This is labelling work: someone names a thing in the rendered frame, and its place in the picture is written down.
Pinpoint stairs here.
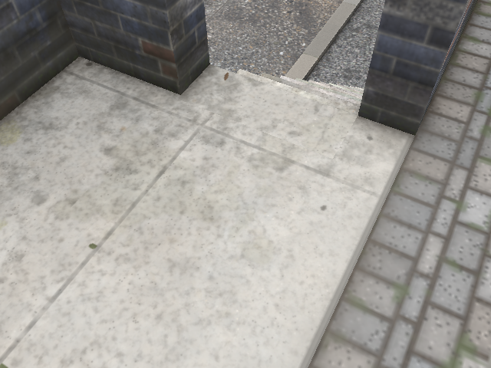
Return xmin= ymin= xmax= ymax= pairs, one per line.
xmin=237 ymin=69 xmax=364 ymax=116

